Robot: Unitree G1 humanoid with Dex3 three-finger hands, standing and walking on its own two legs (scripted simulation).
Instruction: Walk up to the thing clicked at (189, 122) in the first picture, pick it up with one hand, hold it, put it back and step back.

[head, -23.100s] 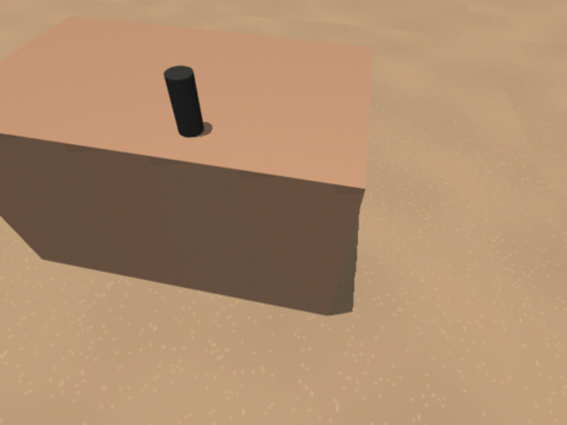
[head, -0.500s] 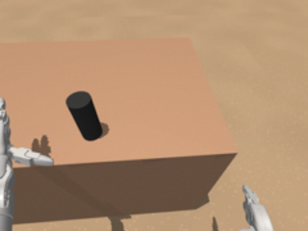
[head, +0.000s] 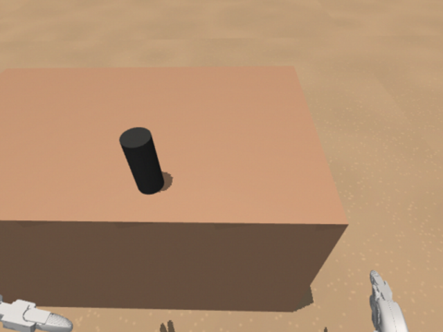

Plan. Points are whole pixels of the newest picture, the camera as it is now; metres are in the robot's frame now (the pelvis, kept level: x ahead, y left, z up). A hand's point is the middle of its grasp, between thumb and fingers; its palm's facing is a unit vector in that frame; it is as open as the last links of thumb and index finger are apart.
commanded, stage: sink last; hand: left
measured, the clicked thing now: (144, 162) +0.46 +0.21 +0.03
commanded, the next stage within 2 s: home in 0.14 s
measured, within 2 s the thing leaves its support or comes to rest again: neither
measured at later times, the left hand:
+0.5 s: hand (72, 285) +0.18 +0.25 +0.05, palm faces +0.29 -0.89 -0.34, open 17.4 cm
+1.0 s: hand (134, 303) +0.19 +0.19 -0.08, palm faces +0.09 -0.97 -0.21, open 17.6 cm
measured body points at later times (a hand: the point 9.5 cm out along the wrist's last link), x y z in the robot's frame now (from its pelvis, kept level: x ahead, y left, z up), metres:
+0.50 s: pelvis +0.00 +0.00 +0.01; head +0.00 -0.01 +0.46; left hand +0.16 +0.29 +0.07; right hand +0.16 -0.22 -0.07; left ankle +0.04 +0.13 -0.72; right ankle +0.00 -0.13 -0.72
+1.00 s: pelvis +0.01 +0.01 +0.01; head +0.03 +0.02 +0.46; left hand +0.18 +0.24 -0.07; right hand +0.16 -0.23 -0.08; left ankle +0.04 +0.13 -0.72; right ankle +0.00 -0.13 -0.72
